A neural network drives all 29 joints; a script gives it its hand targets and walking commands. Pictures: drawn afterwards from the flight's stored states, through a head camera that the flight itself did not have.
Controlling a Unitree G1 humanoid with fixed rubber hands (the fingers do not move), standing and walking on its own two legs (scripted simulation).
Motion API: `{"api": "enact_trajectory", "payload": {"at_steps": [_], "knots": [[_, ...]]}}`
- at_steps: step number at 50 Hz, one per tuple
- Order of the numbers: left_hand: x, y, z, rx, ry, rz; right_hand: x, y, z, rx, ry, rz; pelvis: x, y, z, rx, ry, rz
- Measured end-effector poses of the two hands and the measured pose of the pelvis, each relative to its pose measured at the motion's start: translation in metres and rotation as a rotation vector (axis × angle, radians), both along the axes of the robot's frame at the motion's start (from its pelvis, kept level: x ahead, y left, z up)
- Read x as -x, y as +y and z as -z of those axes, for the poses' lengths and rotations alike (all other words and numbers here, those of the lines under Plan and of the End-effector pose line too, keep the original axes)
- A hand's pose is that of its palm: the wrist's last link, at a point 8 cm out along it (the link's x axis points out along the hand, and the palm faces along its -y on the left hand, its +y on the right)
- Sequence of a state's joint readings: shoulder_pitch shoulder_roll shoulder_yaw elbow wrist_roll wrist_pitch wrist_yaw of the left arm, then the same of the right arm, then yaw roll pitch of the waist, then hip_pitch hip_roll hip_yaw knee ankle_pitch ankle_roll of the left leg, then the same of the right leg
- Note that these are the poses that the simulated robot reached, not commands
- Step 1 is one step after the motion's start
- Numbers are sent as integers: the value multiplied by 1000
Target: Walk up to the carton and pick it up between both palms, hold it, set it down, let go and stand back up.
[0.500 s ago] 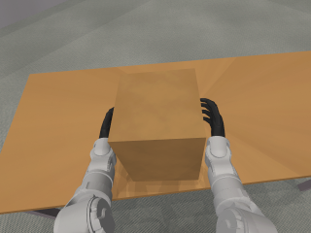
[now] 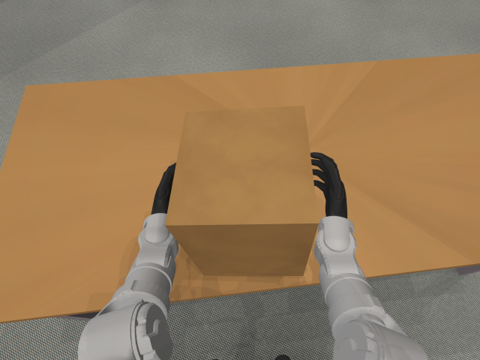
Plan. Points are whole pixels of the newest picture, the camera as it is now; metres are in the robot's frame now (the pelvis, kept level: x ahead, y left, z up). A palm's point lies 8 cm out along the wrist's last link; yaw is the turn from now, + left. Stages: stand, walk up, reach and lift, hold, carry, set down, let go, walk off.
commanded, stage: set down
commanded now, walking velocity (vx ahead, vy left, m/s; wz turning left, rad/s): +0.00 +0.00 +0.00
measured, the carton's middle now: (248, 200) +0.40 +0.00 -0.05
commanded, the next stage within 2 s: none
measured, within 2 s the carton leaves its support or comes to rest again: neither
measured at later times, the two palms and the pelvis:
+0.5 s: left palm (164, 214) +0.38 +0.16 -0.06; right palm (326, 215) +0.36 -0.13 -0.03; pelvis -0.01 +0.01 -0.01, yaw -1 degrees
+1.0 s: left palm (167, 213) +0.39 +0.15 -0.07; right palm (328, 220) +0.35 -0.14 -0.04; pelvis -0.02 +0.01 -0.01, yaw -1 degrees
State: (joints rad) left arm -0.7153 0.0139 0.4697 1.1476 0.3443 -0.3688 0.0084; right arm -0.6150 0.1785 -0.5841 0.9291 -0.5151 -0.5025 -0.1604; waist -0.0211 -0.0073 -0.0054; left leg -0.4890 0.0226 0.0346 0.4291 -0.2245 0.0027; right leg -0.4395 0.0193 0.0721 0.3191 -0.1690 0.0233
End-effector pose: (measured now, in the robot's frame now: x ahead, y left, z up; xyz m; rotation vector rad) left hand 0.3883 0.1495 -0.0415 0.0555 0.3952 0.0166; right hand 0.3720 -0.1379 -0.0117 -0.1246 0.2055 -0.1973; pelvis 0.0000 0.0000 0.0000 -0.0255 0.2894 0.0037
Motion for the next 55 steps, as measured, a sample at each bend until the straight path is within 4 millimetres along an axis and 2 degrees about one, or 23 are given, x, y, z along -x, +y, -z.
{"api": "enact_trajectory", "payload": {"at_steps": [13, 55], "knots": [[3, 5, 21, -4, 20, 13, 6, 6, 20, -15, 23, 16, 3, 8, 5, 11, 85, 3], [3, 0, 24, 26, -4, 12, 19, 0, 35, -45, 45, 51, 26, 12, 10, 18, 146, 5]]}}
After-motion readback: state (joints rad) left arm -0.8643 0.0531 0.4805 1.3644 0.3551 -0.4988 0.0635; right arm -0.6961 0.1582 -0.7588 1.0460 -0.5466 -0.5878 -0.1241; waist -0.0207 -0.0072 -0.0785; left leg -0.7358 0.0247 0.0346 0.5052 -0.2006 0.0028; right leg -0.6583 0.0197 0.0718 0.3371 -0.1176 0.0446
